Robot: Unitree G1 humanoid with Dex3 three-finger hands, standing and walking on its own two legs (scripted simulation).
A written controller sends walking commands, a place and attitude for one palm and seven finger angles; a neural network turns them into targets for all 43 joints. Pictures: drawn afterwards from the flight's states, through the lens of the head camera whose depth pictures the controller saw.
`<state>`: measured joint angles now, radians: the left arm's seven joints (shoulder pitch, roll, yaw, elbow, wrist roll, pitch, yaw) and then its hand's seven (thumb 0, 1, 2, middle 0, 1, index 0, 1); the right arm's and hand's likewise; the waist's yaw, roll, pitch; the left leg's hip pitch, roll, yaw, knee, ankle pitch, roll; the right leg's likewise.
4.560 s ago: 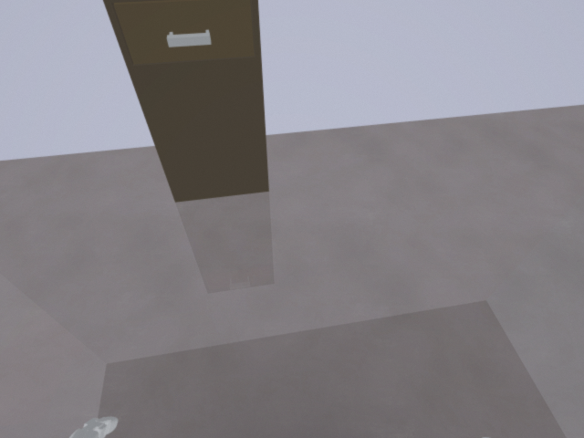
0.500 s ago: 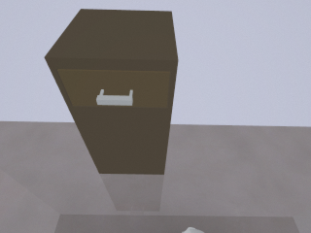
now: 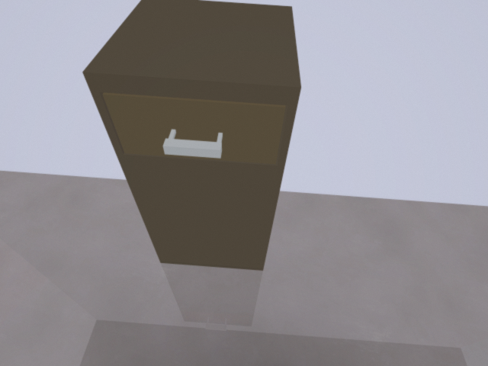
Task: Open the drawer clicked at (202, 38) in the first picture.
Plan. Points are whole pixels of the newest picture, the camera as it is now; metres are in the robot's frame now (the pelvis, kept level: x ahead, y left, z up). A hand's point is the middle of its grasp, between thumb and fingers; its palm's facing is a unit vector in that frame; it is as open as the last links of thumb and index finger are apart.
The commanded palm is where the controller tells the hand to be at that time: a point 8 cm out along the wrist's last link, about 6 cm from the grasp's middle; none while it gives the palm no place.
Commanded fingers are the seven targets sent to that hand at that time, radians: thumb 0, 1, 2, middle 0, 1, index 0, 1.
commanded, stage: come to a stop and stand still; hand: left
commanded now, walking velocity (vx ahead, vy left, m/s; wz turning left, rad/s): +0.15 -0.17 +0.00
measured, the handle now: (194, 141) +0.58 +0.16 +0.00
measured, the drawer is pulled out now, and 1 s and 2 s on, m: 0.00 0.00 0.00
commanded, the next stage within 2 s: look again from close up in 0.88 s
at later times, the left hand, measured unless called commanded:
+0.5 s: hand out of the picture +0.01 +0.15 -0.16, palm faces -0.01 -0.98 -0.21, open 7.3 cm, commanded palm none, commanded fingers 0.00 0.90 0.90 -0.20 -0.30 -0.20 -0.30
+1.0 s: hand out of the picture +0.00 +0.11 -0.16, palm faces +0.03 -0.98 -0.19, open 7.3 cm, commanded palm none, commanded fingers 0.00 0.90 0.90 -0.20 -0.30 -0.20 -0.30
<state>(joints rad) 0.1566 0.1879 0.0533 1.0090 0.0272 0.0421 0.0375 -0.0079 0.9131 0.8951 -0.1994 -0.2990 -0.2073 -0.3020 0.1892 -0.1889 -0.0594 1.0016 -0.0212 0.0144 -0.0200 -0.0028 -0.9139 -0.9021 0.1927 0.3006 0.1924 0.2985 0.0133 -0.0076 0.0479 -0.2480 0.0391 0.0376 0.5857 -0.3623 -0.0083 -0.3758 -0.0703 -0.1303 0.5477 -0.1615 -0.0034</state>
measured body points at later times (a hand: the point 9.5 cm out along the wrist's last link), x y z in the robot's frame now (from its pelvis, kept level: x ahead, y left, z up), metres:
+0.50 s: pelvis +0.00 -0.02 +0.01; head +0.02 -0.03 +0.46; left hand +0.01 +0.20 -0.14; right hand -0.02 -0.23 -0.15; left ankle +0.00 +0.12 -0.73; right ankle -0.02 -0.11 -0.73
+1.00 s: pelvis +0.01 -0.05 +0.02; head +0.03 -0.06 +0.46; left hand +0.00 +0.17 -0.14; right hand -0.01 -0.26 -0.15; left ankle -0.01 +0.12 -0.72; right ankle -0.02 -0.11 -0.73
